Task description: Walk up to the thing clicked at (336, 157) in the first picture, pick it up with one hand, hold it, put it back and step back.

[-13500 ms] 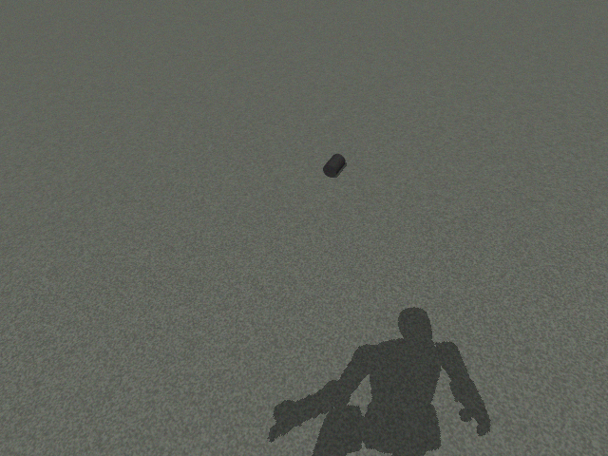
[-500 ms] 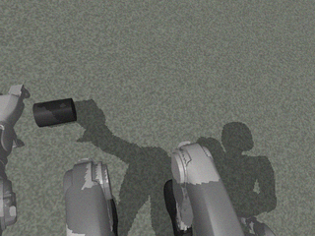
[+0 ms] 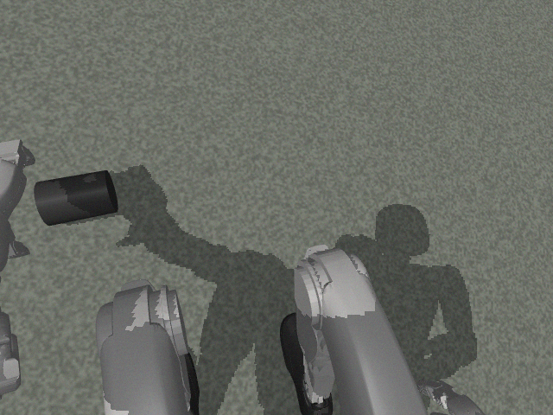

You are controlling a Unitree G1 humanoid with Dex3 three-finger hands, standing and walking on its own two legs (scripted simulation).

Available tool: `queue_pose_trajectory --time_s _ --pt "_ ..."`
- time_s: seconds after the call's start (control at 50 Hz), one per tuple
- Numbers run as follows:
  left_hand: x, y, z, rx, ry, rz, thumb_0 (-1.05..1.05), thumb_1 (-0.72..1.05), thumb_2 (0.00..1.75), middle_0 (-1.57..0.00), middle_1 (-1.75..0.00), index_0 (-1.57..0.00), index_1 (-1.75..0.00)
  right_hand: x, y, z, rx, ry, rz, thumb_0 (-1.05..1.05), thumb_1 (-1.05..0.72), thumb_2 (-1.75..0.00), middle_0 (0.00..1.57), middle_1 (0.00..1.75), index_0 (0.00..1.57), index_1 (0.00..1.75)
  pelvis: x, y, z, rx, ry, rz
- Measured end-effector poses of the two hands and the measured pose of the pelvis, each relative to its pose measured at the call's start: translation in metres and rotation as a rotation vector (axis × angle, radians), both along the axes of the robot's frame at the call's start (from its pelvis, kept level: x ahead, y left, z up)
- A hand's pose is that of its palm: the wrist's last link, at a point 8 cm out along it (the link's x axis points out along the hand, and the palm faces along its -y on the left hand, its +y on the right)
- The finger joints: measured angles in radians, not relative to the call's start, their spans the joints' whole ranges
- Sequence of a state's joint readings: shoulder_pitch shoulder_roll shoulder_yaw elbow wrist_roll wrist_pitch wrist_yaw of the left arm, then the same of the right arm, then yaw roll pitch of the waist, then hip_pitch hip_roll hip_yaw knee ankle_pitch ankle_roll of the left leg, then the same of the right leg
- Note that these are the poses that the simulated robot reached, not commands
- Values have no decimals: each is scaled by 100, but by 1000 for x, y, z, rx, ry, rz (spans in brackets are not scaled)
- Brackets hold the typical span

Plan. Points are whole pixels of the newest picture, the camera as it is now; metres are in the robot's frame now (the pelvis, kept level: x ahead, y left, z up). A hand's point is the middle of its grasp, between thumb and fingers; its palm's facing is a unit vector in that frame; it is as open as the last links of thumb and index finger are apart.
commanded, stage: rise first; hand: left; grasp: from above
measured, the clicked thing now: (79, 197) +0.50 +0.28 -0.30
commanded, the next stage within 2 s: approach in 1.46 s
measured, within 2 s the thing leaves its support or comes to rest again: neither
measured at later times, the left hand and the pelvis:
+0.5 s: hand (18, 207) +0.45 +0.32 -0.18, palm faces -0.44 -0.07 -0.90, open 14.2 cm; pelvis +0.00 +0.00 -0.01, yaw -1 degrees
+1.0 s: hand (15, 202) +0.46 +0.33 -0.18, palm faces -0.43 -0.06 -0.90, open 14.1 cm; pelvis +0.00 +0.00 -0.02, yaw -1 degrees
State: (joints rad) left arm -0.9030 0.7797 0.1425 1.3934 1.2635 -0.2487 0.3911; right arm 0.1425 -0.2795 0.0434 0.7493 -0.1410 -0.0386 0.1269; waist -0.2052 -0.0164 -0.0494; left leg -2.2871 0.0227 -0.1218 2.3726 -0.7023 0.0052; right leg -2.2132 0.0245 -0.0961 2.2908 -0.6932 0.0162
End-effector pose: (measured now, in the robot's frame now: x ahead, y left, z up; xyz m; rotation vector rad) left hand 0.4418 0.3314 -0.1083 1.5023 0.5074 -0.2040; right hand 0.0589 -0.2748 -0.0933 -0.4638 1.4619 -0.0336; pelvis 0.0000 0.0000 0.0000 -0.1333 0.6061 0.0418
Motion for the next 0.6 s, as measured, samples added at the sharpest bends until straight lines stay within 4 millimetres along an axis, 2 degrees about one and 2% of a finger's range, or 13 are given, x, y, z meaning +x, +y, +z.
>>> queue_pose_trajectory --time_s 0.28,0.6 --pt "6 -5 -7 5 0 -9 0 -55 102 -11 -98 -10 -99 -5 5 -5 10 -3 -2 0 -92 -90 21 30 20 30 -2 1 -6 -4 -6 -1" --pt "15 -8 -13 2 4 -7 0 -56 103 -10 -99 -9 -100 -20 4 -6 5 18 -8 0 -92 -90 21 30 20 30 -3 0 -12 -10 -21 -7"
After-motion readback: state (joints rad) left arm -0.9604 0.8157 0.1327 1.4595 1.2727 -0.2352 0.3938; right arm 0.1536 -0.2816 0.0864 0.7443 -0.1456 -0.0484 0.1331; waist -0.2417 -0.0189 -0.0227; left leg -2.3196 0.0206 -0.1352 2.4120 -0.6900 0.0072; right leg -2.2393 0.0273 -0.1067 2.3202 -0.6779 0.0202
